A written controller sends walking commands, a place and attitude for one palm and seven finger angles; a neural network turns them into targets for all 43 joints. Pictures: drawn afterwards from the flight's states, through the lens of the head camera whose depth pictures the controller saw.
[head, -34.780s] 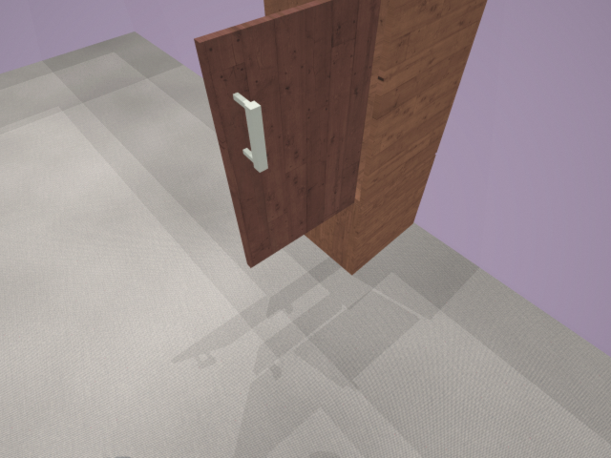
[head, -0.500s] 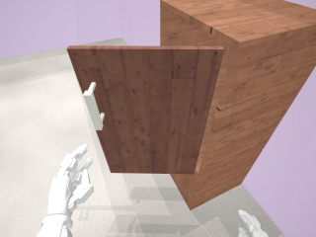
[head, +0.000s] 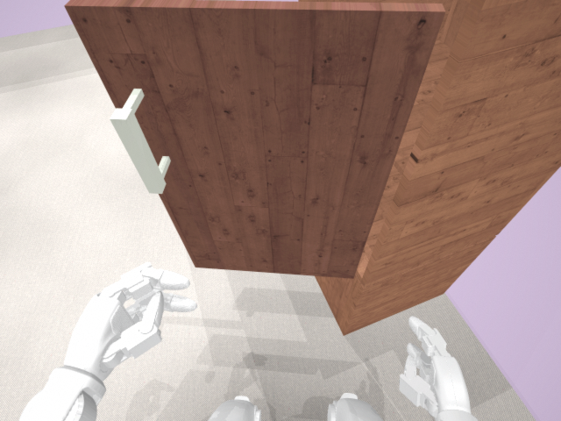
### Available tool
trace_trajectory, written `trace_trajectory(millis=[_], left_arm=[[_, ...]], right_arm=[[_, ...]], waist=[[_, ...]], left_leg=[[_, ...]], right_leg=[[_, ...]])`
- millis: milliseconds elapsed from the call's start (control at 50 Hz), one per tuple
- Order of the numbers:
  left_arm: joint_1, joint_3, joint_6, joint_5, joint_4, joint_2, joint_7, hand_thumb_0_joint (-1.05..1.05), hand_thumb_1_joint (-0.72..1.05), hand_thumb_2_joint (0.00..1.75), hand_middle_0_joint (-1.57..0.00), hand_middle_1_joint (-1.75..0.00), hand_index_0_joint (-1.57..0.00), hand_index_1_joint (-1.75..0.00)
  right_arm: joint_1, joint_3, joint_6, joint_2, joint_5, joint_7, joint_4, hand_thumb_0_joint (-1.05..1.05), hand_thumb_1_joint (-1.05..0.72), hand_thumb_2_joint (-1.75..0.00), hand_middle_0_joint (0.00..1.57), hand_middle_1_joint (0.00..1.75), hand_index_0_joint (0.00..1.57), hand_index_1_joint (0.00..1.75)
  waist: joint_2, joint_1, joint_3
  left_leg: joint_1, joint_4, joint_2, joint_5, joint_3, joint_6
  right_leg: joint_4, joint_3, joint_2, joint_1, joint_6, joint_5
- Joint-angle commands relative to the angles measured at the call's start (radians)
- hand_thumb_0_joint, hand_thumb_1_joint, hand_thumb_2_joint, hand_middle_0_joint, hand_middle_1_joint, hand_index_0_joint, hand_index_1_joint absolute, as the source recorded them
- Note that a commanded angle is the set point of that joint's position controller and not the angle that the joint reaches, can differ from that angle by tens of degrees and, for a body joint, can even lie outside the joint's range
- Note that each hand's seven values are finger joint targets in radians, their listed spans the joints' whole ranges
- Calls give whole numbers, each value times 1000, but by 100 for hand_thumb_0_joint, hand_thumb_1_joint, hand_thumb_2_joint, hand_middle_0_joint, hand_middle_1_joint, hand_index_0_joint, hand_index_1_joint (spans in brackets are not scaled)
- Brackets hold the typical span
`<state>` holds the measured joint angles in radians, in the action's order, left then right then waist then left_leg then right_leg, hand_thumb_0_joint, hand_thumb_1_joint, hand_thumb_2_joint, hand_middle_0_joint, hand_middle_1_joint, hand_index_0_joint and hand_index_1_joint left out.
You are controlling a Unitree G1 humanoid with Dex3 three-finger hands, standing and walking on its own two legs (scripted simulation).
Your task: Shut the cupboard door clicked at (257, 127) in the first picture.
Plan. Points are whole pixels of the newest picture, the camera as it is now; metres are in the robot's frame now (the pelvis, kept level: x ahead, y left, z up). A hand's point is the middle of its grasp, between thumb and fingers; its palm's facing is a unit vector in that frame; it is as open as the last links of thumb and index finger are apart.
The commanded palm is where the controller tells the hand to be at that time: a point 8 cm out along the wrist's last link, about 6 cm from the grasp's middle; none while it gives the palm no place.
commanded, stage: raise the hand and make a fist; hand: left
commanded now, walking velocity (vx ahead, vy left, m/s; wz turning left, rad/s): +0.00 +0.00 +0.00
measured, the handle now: (146, 144) +0.44 +0.21 +0.16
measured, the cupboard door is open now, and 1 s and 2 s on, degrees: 64 64 64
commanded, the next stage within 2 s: bring the fist close to the handle in 1.18 s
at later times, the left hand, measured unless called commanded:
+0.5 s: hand (90, 289) +0.24 +0.22 +0.14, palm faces +0.05 -1.00 -0.07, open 3.1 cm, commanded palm +0.20 +0.26 +0.13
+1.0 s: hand (110, 269) +0.26 +0.20 +0.14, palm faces -0.03 -1.00 -0.04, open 3.1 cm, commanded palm +0.23 +0.26 +0.16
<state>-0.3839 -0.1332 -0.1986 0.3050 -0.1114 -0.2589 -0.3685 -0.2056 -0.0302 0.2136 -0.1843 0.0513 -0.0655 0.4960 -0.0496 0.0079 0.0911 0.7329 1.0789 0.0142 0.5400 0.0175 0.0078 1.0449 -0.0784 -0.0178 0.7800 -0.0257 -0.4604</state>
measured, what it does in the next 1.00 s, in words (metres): rises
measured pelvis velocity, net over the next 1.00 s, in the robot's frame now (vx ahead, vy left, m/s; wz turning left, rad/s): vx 0.03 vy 0.02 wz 0.00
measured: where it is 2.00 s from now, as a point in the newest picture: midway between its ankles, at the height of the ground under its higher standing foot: outside the picture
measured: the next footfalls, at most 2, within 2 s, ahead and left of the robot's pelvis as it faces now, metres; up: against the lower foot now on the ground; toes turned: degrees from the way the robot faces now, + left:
none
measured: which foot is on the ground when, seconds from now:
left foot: down 0.00-1.00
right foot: down 0.00-1.00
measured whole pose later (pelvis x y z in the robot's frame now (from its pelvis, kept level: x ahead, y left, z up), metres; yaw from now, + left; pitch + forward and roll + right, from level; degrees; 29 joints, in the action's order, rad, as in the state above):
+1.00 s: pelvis +0.03 +0.02 +0.05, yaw +0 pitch +4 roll -1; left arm -0.32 -0.19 -0.03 0.29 -0.14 -0.26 -0.26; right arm -0.27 -0.04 0.26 -0.25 0.05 -0.08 0.56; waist -0.05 0.01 0.07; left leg 0.36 0.72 0.00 0.43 0.00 -0.02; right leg 0.69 -0.06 -0.02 0.41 0.01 -0.35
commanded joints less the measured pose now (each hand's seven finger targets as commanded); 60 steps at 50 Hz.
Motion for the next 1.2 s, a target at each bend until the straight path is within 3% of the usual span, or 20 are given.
trace_trajectory(millis=[0, 40, 100, 140, 200, 240, 300, 340, 380, 460, 520, 600, 680, 760, 820, 880, 920, 1000, 1060, 1180], left_arm=[[-180, -281, -43, 78, -316, -146, 132, 0, 90, 90, -88, -104, -88, -104], [-189, -235, -117, 53, -315, -103, 161, 0, 90, 90, -92, -108, -92, -108], [-110, -102, -199, 12, -313, -56, 136, 0, 90, 90, -97, -114, -97, -114], [-77, -34, -208, 5, -266, -34, 84, 0, 90, 90, -101, -118, -101, -118], [-42, -47, -184, 10, -257, -92, 34, 0, 90, 90, -106, -124, -106, -124], [-44, -115, -168, 12, -302, -146, 39, 0, 90, 90, -110, -128, -110, -128], [-48, -216, -151, 20, -344, -205, 99, 0, 90, 90, -115, -134, -115, -134], [-53, -207, -149, 33, -371, -160, 135, 0, 90, 90, -119, -138, -119, -138], [-38, -177, -137, 34, -364, -122, 161, 0, 90, 90, -123, -142, -123, -142], [-1, -75, -55, 5, -267, -71, 144, 0, 90, 90, -130, -150, -130, -150], [34, -63, 4, -12, -245, -95, 114, 0, 90, 90, -130, -150, -130, -150], [139, -162, 18, -6, -319, -192, 129, 0, 90, 90, -130, -150, -130, -150], [202, -199, -27, 8, -371, -190, 162, 0, 90, 90, -130, -150, -130, -150], [228, -147, 0, 7, -295, -143, 149, 0, 90, 90, -130, -150, -130, -150], [136, -96, 75, 6, -185, -91, 107, 0, 90, 90, -130, -150, -130, -150], [121, -119, 123, 6, -188, -118, 91, 0, 90, 90, -130, -150, -130, -150], [151, -154, 114, 5, -239, -150, 104, 0, 90, 90, -130, -150, -130, -150], [257, -218, 11, -7, -380, -218, 169, 0, 90, 90, -130, -150, -130, -150], [237, -174, -44, -10, -347, -153, 179, 0, 90, 90, -130, -150, -130, -150], [149, -95, 43, -16, -203, -107, 113, 0, 90, 90, -130, -150, -130, -150]], right_arm=[[54, 73, 32, -115, -7, -10, -190, 0, -90, -90, 20, 30, 20, 30], [13, 79, 40, -111, -12, -1, -170, 0, -90, -90, 20, 30, 20, 30], [-13, 75, 61, -142, -19, 9, -149, 0, -90, -90, 20, 30, 20, 30], [-35, 77, 76, -162, -12, 5, -137, 0, -90, -90, 20, 30, 20, 30], [-25, 77, 98, -187, -3, -9, -132, 0, -90, -90, 20, 30, 20, 30], [-21, 78, 101, -185, 0, -16, -142, 0, -90, -90, 20, 30, 20, 30], [-1, 72, 90, -167, -2, -20, -142, 0, -90, -90, 20, 30, 20, 30], [4, 64, 84, -151, 1, -16, -145, 0, -90, -90, 20, 30, 20, 30], [8, 55, 83, -150, 2, -7, -143, 0, -90, -90, 20, 30, 20, 30], [-1, 47, 80, -172, 5, -1, -140, 0, -90, -90, 20, 30, 20, 30], [-1, 47, 83, -185, 9, -7, -142, 0, -90, -90, 20, 30, 20, 30], [12, 33, 90, -184, 0, -19, -140, 0, -90, -90, 20, 30, 20, 30], [13, 24, 104, -163, -4, -15, -121, 0, -90, -90, 20, 30, 20, 30], [18, 23, 113, -171, 3, -12, -89, 0, -90, -90, 20, 30, 20, 30], [20, 29, 115, -181, 13, -12, -89, 0, -90, -90, 20, 30, 20, 30], [26, 34, 110, -186, 14, -17, -100, 0, -90, -90, 20, 30, 20, 30], [37, 34, 106, -183, 8, -18, -108, 0, -90, -90, 20, 30, 20, 30], [30, 30, 114, -171, -10, -14, -98, 0, -90, -90, 20, 30, 20, 30], [22, 28, 124, -161, -9, -4, -76, 0, -90, -90, 20, 30, 20, 30], [20, 39, 118, -185, 7, -8, -73, 0, -90, -90, 20, 30, 20, 30]], waist=[[123, 97, 311], [92, 74, 266], [60, -1, 170], [54, -37, 140], [55, -47, 137], [27, -15, 223], [6, 26, 243], [-41, 36, 227], [-62, 28, 172], [-5, -12, 51], [39, -15, 52], [25, 5, 103], [-39, 19, 166], [-53, 4, 107], [23, 10, 51], [74, 19, 55], [85, 23, 76], [6, 26, 148], [-41, 13, 133], [-9, 2, 58]], left_leg=[[-62, -192, -41, -434, 15, -16], [-88, -220, -35, -476, 13, -12], [-114, -208, -29, -454, 12, -21], [-117, -209, -27, -387, 11, -25], [-132, -223, -26, -312, 18, -33], [-170, -251, -29, -327, 18, -34], [-203, -288, -25, -372, 21, -28], [-234, -316, -22, -410, 20, -18], [-246, -335, -18, -423, 21, -11], [-235, -369, -7, -359, 26, -15], [-251, -389, -7, -335, 25, -26], [-297, -416, -9, -348, 33, -25], [-368, -433, -10, -426, 29, -14], [-379, -449, -7, -429, 24, -12], [-348, -465, -9, -406, 17, -17], [-337, -473, -15, -399, 10, -23], [-347, -474, -17, -408, 5, -27], [-405, -465, -15, -467, 9, -21], [-420, -458, -15, -482, 6, -15], [-373, -465, -17, -398, -1, -23]], right_leg=[[-181, 87, -8, -482, 24, 502], [-165, 53, 2, -424, 22, 566], [-174, 42, 12, -295, 26, 474], [-207, 44, 11, -244, 27, 364], [-260, 61, 7, -249, 20, 238], [-267, 56, 2, -306, 16, 233], [-262, 35, 10, -364, 8, 274], [-257, 11, 16, -373, 5, 311], [-265, -5, 20, -355, 5, 319], [-316, -9, 22, -321, 13, 274], [-355, 5, 16, -355, 14, 258], [-370, 7, 15, -409, 11, 258], [-365, -4, 18, -444, 7, 320], [-394, -5, 17, -438, 8, 335], [-424, -2, 13, -452, 11, 334], [-439, 2, 7, -470, 17, 339], [-445, 11, 5, -492, 20, 343], [-413, 10, 12, -502, 14, 377], [-407, 5, 14, -476, 11, 392], [-444, 13, 7, -454, 15, 342]])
